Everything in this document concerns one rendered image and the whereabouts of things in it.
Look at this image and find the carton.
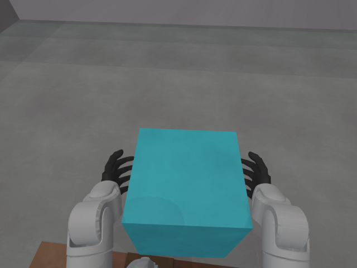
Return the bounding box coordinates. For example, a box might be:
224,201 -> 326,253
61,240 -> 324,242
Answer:
122,128 -> 253,258

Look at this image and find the robot left hand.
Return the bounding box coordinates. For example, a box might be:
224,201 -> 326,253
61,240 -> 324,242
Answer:
101,149 -> 134,195

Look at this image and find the robot right hand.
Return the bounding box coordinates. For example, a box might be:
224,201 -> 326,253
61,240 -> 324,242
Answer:
241,152 -> 271,199

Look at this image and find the robot left forearm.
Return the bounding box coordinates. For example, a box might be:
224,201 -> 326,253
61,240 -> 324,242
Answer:
66,180 -> 123,268

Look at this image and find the robot right forearm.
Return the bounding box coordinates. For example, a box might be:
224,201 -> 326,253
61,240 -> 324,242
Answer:
251,183 -> 310,268

